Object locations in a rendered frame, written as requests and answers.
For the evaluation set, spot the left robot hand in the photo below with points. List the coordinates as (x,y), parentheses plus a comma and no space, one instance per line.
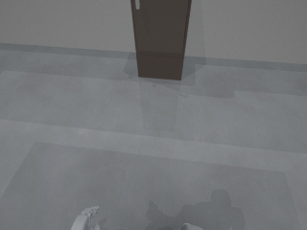
(81,221)

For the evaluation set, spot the cupboard door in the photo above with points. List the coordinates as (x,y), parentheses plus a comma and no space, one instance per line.
(160,25)

